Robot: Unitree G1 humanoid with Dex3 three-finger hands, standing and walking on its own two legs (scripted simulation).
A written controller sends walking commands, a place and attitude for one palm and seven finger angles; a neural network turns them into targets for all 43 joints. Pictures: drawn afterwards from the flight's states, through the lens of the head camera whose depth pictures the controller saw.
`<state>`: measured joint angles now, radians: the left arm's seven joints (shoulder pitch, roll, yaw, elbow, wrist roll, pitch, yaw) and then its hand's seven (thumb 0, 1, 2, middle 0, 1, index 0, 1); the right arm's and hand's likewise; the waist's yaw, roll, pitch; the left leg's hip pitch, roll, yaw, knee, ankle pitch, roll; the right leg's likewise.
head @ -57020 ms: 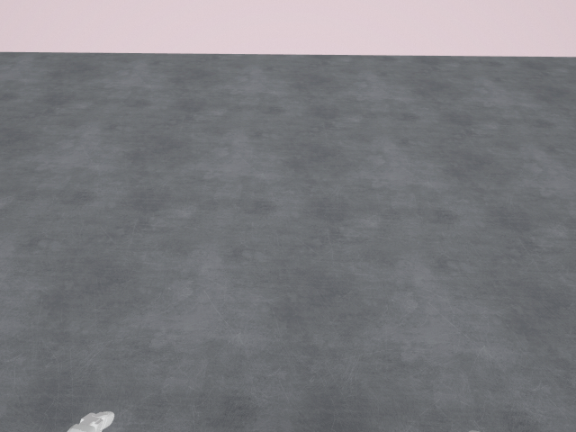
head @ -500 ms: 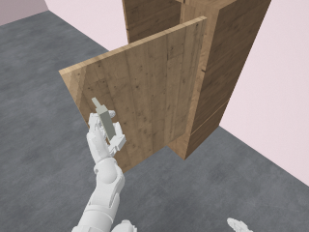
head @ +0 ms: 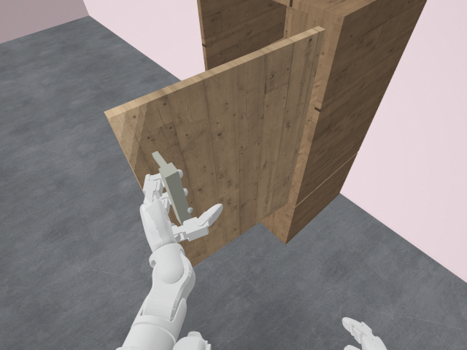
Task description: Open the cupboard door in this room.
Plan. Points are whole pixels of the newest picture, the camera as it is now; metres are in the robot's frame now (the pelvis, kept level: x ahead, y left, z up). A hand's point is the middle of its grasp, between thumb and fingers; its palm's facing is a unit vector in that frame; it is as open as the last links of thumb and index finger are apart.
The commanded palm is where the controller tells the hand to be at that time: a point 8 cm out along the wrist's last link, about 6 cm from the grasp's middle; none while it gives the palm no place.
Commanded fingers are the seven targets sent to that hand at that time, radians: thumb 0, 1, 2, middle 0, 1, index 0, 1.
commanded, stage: open thumb and fingers to let go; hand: left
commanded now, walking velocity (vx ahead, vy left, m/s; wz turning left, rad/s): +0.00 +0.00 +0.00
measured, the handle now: (172, 190) +0.38 +0.13 +0.06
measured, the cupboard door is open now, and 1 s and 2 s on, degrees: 84 85 85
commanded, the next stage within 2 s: slide the hand sideways off the handle in 0.40 s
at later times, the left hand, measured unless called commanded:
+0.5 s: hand (190, 211) +0.34 +0.09 +0.05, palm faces +0.34 -0.94 +0.00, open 14.7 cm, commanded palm +0.31 +0.13 +0.05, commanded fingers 0.00 -0.50 0.30 -0.15 -0.30 -0.15 -0.30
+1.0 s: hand (181, 239) +0.29 +0.10 +0.05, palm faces -0.08 -1.00 +0.00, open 16.2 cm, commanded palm +0.27 +0.16 +0.05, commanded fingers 0.00 -0.50 0.30 -0.15 -0.30 -0.15 -0.30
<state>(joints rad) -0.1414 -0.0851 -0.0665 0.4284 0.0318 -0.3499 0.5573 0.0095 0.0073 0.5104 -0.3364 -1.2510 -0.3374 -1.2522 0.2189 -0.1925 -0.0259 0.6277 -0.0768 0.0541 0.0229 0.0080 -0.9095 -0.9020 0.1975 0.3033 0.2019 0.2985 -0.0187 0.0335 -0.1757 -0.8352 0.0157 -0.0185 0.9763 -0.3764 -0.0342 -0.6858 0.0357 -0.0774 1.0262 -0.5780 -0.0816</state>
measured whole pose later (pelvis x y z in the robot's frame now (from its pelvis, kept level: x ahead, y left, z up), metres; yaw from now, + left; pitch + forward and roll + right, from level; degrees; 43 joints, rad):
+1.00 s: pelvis -0.02 +0.04 +0.00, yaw -2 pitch +11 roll -1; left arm -0.03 0.05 -0.15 0.33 -0.05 -0.42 0.13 -0.01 -0.50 0.30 -0.15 -0.33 -0.17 -0.31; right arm 0.26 -0.21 0.00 0.54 -0.02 0.04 0.04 0.01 -0.91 -0.90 0.20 0.30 0.20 0.30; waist -0.03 0.03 -0.14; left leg -0.85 0.02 0.02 1.03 -0.38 0.02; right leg -0.69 0.03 -0.04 1.04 -0.55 -0.03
